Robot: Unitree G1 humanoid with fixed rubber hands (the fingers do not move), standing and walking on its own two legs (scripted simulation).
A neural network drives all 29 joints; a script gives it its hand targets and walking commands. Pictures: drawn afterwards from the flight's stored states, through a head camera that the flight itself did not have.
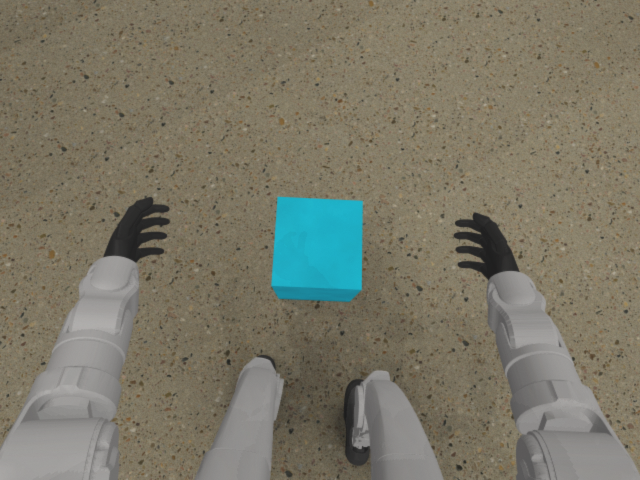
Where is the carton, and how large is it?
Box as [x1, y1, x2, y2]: [271, 197, 362, 301]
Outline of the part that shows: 278,197 271,283 278,297 294,299 349,301 361,289 362,201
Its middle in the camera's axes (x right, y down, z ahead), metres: -0.01 +0.03 +1.01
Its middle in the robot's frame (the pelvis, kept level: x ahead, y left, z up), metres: +0.49 +0.00 -0.58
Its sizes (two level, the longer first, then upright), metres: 0.210 0.200 0.250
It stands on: the floor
